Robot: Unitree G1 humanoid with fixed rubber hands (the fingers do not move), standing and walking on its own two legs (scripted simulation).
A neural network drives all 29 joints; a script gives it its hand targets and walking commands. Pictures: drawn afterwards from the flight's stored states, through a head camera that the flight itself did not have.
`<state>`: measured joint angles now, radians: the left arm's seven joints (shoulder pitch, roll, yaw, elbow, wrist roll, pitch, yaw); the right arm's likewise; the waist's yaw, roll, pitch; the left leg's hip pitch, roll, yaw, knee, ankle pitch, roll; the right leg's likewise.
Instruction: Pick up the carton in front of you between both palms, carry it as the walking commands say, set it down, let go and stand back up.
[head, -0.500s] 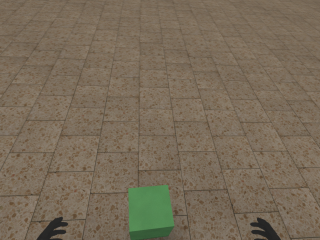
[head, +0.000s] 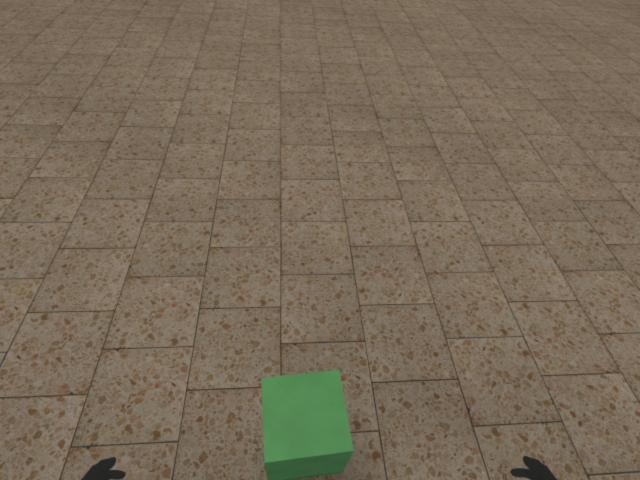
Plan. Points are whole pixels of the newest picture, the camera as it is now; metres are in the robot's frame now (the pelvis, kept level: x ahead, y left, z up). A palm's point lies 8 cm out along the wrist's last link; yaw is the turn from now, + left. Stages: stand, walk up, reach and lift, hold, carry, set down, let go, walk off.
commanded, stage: stand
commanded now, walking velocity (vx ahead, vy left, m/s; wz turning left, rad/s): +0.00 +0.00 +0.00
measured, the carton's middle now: (303, 427) +0.36 +0.01 -0.65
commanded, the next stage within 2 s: none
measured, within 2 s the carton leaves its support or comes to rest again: neither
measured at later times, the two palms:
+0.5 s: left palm out of the picture +0.07 +0.31 -0.11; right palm out of the picture +0.09 -0.31 -0.09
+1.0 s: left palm out of the picture +0.07 +0.31 -0.11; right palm out of the picture +0.09 -0.32 -0.09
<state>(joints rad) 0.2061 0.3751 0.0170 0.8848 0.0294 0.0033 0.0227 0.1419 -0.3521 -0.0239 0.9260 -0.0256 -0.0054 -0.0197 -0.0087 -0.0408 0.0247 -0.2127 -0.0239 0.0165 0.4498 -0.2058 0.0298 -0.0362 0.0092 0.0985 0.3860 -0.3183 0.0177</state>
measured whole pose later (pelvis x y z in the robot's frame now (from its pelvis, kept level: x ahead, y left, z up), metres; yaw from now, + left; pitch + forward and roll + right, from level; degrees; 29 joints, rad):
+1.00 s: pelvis -0.01 +0.00 +0.00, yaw +0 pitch -3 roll +0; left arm 0.17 0.40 0.01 1.00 0.02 0.00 0.01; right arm 0.10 -0.38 -0.02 1.04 -0.01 -0.01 -0.01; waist -0.01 -0.03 0.05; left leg -0.18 -0.03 0.01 0.38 -0.16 0.03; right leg 0.00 0.01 0.09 0.32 -0.27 0.02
